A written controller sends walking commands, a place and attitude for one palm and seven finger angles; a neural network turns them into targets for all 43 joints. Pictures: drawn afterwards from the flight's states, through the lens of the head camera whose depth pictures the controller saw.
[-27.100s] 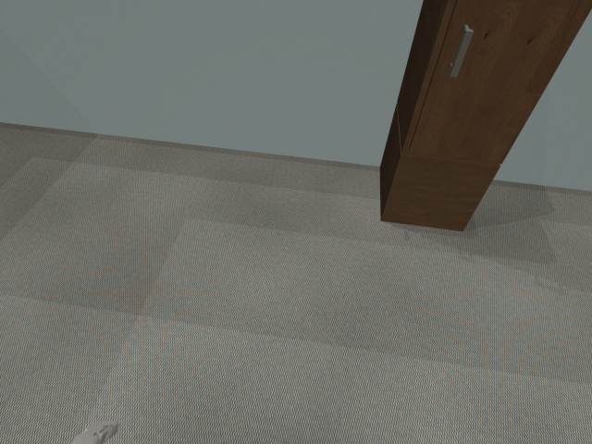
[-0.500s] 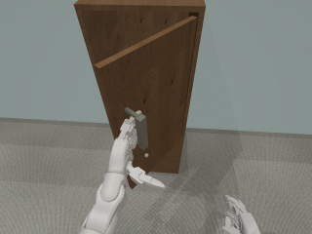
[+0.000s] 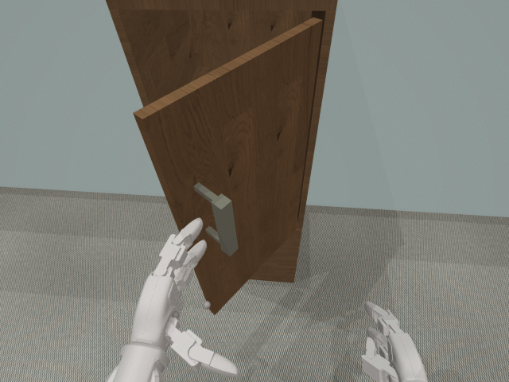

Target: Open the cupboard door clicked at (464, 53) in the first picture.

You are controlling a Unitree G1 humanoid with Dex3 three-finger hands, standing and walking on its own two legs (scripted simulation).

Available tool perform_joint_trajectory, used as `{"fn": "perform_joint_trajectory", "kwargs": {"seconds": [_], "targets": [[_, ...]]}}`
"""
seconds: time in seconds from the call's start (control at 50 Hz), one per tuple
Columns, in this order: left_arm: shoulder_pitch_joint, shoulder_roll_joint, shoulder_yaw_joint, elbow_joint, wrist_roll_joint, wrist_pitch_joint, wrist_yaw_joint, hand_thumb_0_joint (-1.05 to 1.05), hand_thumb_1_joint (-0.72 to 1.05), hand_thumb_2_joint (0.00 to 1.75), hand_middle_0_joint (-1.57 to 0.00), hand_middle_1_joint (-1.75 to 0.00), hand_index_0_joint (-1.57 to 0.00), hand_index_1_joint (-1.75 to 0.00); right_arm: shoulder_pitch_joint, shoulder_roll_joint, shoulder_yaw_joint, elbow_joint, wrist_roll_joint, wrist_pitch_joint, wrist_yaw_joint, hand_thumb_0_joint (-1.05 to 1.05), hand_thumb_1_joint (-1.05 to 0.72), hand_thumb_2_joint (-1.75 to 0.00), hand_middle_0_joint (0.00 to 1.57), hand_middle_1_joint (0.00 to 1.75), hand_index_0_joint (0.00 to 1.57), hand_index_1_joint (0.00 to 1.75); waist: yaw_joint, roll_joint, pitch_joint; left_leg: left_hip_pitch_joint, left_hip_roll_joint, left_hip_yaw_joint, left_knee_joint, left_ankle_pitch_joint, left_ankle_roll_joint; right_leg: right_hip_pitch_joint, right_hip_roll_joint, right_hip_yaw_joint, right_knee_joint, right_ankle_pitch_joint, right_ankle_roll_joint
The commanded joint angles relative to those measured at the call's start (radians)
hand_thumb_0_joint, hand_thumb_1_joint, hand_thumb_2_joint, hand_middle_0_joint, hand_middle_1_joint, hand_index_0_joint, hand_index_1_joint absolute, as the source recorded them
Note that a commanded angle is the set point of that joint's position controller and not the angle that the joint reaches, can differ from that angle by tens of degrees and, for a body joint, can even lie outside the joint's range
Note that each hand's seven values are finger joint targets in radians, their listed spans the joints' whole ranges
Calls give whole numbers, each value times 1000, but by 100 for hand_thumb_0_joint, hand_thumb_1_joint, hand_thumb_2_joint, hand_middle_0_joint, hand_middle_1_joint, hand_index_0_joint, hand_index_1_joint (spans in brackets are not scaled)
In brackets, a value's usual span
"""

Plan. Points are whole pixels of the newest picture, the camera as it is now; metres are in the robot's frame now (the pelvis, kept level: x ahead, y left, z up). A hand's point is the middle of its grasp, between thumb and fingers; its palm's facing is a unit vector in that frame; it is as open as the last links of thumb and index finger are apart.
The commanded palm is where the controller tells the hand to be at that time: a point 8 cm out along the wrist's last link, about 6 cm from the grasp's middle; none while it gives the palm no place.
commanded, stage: slide the hand sideways off the handle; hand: left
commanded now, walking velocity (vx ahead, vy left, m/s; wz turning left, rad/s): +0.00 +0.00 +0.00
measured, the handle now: (216, 220) +0.34 +0.09 +0.08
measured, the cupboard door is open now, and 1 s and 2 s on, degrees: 54 54 54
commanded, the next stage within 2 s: draw the hand back to the body in 0.30 s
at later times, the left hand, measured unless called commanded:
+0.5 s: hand (177, 331) +0.17 +0.11 +0.08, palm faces -0.04 -1.00 -0.07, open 16.3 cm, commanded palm +0.15 +0.18 +0.09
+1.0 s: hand (105, 307) +0.18 +0.19 +0.13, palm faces +0.11 -0.96 -0.25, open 15.8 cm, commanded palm +0.15 +0.24 +0.15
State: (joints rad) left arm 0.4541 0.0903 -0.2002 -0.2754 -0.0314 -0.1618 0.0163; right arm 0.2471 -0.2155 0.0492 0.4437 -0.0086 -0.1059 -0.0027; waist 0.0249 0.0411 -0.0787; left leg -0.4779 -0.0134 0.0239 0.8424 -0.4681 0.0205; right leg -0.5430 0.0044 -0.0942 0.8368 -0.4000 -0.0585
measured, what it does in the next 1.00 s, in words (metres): stands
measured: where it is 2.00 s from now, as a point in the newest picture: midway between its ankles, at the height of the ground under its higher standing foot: outside the picture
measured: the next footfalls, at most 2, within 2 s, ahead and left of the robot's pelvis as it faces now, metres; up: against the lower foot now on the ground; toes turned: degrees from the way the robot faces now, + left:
none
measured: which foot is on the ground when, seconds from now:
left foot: down 0.00-1.00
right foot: down 0.00-1.00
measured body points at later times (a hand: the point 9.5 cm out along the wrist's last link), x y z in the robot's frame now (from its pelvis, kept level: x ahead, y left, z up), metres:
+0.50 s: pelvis -0.01 -0.01 -0.01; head +0.01 -0.04 +0.44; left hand +0.17 +0.17 +0.09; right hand +0.17 -0.24 -0.08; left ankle -0.02 +0.11 -0.70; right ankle +0.02 -0.08 -0.70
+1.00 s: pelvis +0.00 +0.01 +0.01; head -0.01 -0.01 +0.46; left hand +0.17 +0.24 +0.15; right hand +0.20 -0.20 -0.04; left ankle -0.02 +0.11 -0.70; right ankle +0.02 -0.08 -0.70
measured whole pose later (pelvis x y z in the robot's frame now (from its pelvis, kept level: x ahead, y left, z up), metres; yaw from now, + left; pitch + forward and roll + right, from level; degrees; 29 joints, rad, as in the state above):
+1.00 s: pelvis +0.00 +0.01 +0.01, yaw +1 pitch +1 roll -1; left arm 0.59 0.27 0.09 -0.47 -0.11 -0.08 -0.04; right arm 0.26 -0.23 0.05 0.53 0.02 -0.24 -0.08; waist 0.05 0.06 -0.07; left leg -0.34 -0.01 0.01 0.75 -0.44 0.03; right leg -0.38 0.02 -0.11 0.71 -0.36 -0.04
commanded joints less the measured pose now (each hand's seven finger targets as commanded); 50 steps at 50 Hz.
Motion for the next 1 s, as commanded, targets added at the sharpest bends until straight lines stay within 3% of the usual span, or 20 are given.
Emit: {"fn": "perform_joint_trajectory", "kwargs": {"seconds": [0.0,0.1,0.2,0.28,0.36,0.4,0.44,0.52,0.6,0.64,0.72,0.76,0.8,0.88,0.9,0.92,0.94,0.98], "targets": [[38,40,78,-291,-40,-90,-29,0,-50,30,-15,-30,-15,-30,-62,-87,-46,-175,12,-69,-11,0,-90,-90,20,30,20,30,-1,-80,-190,-24,-4,-44,-93,319,-1,202,-15,87,-104,380,31],[88,73,121,-299,-78,-127,-74,0,-50,30,-15,-30,-15,-30,-54,-98,-47,-168,14,-90,-19,0,-90,-90,20,30,20,30,-25,-118,-122,-99,-6,-52,-61,251,1,170,-24,120,-120,331,45],[143,111,160,-311,-99,-149,-130,0,-50,30,-15,-30,-15,-30,-48,-105,-56,-172,19,-109,-23,0,-90,-90,20,30,20,30,-23,-44,-135,-125,-12,-46,-27,220,-2,151,-36,147,-119,266,44],[130,130,190,-311,-126,-160,-148,0,-50,30,-15,-30,-15,-30,-55,-107,-56,-174,25,-123,-32,0,-90,-90,20,30,20,30,-27,-93,-126,-162,-13,-50,-3,178,-1,138,-42,174,-143,173,50],[92,124,200,-289,-143,-172,-144,0,-50,30,-15,-30,-15,-30,-53,-110,-56,-167,27,-144,-39,0,-90,-90,20,30,20,30,-29,-103,-115,-180,-13,-47,10,133,-1,108,-46,183,-163,63,52],[43,139,207,-294,-142,-170,-139,0,-50,30,-15,-30,-15,-30,-61,-114,-56,-165,31,-150,-42,0,-90,-90,20,30,20,30,-32,-76,-105,-175,-11,-45,7,109,0,90,-46,188,-180,-12,49],[24,162,224,-314,-138,-163,-130,0,-50,30,-15,-30,-15,-30,-62,-112,-54,-163,35,-162,-47,0,-90,-90,20,30,20,30,-20,-32,-123,-148,-10,-44,-11,104,2,99,-44,182,-184,-45,41],[55,187,265,-321,-146,-121,-124,0,-50,30,-15,-30,-15,-30,-62,-106,-50,-157,41,-173,-53,0,-90,-90,20,30,20,30,1,-51,-154,-112,-7,-47,-45,145,4,152,-42,163,-188,24,42],[51,183,280,-283,-175,-60,-145,0,-50,30,-15,-30,-15,-30,-86,-108,-39,-149,48,-179,-61,0,-90,-90,20,30,20,30,-1,-100,-71,-113,-4,-50,-76,121,6,147,-41,161,-233,-11,51],[41,188,295,-285,-183,-37,-154,0,-50,30,-15,-30,-15,-30,-89,-110,-36,-141,49,-185,-66,0,-90,-90,20,30,20,30,3,-79,-47,-91,-3,-51,-94,118,6,144,-40,154,-248,-24,50],[35,229,350,-323,-198,-16,-169,0,-50,30,-15,-30,-15,-30,-84,-112,-36,-125,50,-201,-73,0,-90,-90,20,30,20,30,11,-70,-75,-34,1,-58,-121,169,8,180,-32,127,-244,56,46],[58,225,353,-358,-204,-18,-179,0,-50,30,-15,-30,-15,-30,-80,-110,-36,-119,52,-210,-71,0,-90,-90,20,30,20,30,18,-6,-106,14,1,-61,-142,222,4,200,-22,91,-216,153,39],[48,224,344,-388,-209,-17,-189,0,-47,32,-15,-30,-15,-30,-82,-112,-31,-117,53,-219,-68,0,-90,-90,20,30,20,30,16,20,-105,38,3,-68,-161,250,0,205,-13,61,-198,203,36],[42,243,378,-375,-223,-6,-206,0,-32,37,-16,-30,-16,-30,-83,-118,-34,-93,55,-230,-72,0,-90,-90,20,30,20,30,11,-24,-74,63,10,-79,-179,275,-1,211,-5,45,-212,234,36],[40,380,399,-440,-70,1,-70,0,-29,39,-16,-30,-16,-30,-78,-110,-45,-81,29,-201,-90,0,-90,-90,20,30,20,30,37,-43,-43,71,28,-67,-226,269,9,266,-25,99,-264,215,26],[97,298,374,-403,-53,20,-12,0,-26,40,-16,-30,-16,-30,-72,-92,-41,-80,23,-189,-94,0,-90,-90,20,30,20,30,18,-46,-2,84,23,-61,-240,255,5,252,-32,94,-292,196,27],[120,267,351,-394,-45,33,11,0,-22,42,-16,-30,-16,-30,-74,-94,-38,-81,22,-180,-92,0,-90,-90,20,30,20,30,15,-49,22,88,25,-64,-249,249,3,245,-32,86,-297,186,28],[88,278,358,-393,-21,39,46,0,-15,45,-16,-30,-16,-30,-87,-96,-35,-61,21,-159,-90,0,-90,-90,20,30,20,30,16,7,28,130,29,-64,-271,281,4,277,-32,84,-320,212,24]]}}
